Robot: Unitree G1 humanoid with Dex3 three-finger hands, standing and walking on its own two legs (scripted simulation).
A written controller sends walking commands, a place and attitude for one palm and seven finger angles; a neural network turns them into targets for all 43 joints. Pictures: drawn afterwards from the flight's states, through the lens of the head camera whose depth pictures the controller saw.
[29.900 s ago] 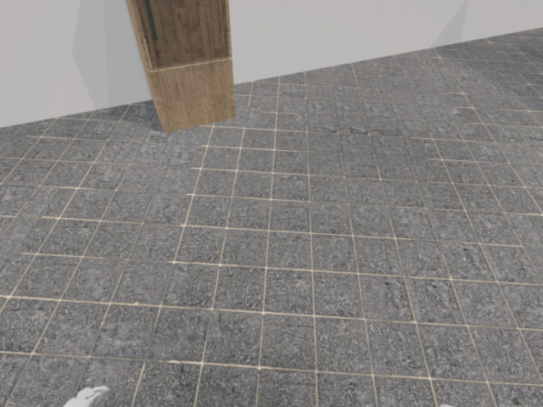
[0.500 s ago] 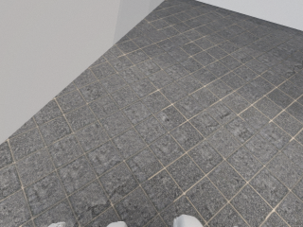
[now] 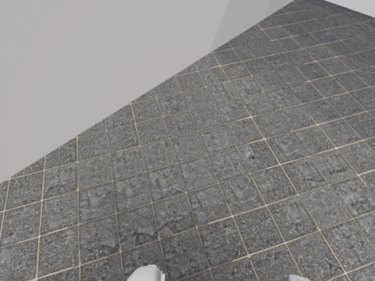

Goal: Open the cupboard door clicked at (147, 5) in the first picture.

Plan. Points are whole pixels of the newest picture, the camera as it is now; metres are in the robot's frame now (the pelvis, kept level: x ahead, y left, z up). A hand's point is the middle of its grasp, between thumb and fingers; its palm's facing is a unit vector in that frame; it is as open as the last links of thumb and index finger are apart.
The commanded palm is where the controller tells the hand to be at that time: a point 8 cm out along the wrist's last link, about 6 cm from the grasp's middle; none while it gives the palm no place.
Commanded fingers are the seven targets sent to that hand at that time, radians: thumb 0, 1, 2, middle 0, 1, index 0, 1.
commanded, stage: turn to face it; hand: left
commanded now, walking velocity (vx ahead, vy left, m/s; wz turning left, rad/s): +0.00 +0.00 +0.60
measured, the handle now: out of the picture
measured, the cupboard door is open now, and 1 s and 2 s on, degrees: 41 41 41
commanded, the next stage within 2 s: none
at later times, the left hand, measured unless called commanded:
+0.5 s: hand out of the picture +0.05 +0.19 -0.15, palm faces +0.27 -0.91 -0.33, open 7.3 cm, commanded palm none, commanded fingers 0.00 0.90 0.90 -0.20 -0.30 -0.20 -0.30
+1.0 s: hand out of the picture -0.05 +0.19 -0.18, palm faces +0.58 -0.78 -0.24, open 7.3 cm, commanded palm none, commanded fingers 0.00 0.90 0.90 -0.20 -0.30 -0.20 -0.30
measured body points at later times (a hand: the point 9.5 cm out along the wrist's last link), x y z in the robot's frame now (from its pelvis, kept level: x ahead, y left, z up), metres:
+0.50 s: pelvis +0.01 -0.05 -0.01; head +0.07 -0.06 +0.43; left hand +0.04 +0.24 -0.13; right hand +0.16 -0.28 -0.17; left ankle -0.03 +0.10 -0.69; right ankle +0.04 -0.15 -0.74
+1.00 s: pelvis +0.01 -0.03 +0.00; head +0.04 +0.02 +0.44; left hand -0.08 +0.23 -0.16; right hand +0.24 -0.19 -0.13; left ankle -0.03 +0.06 -0.74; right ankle +0.07 -0.18 -0.66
